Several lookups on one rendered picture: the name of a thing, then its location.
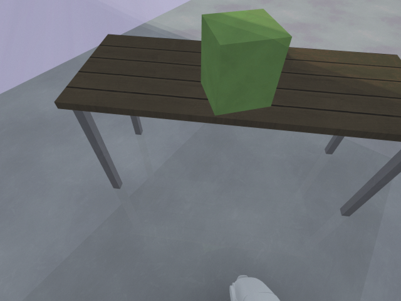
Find table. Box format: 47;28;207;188
55;34;401;216

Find robot right thigh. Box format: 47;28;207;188
229;277;280;301

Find carton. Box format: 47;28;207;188
201;9;292;115

